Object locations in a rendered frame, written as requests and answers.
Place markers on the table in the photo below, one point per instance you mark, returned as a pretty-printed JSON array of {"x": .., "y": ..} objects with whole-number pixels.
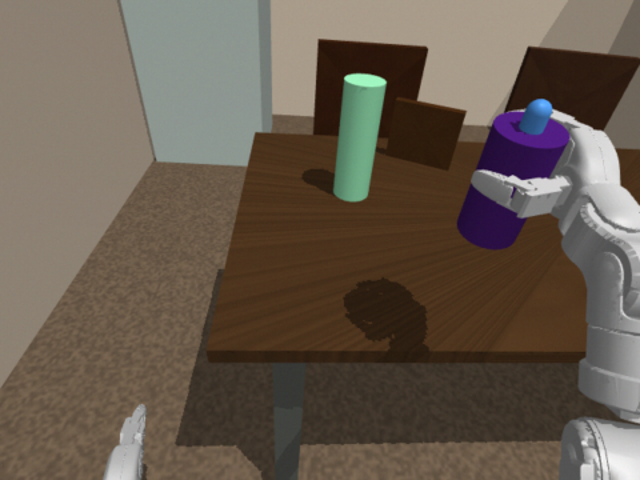
[{"x": 311, "y": 278}]

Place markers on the left robot hand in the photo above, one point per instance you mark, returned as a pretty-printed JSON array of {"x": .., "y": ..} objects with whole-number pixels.
[{"x": 125, "y": 461}]

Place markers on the right robot hand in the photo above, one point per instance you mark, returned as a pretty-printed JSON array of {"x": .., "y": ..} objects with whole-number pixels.
[{"x": 588, "y": 158}]

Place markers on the right robot arm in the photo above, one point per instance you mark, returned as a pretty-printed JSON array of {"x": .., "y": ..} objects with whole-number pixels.
[{"x": 600, "y": 226}]

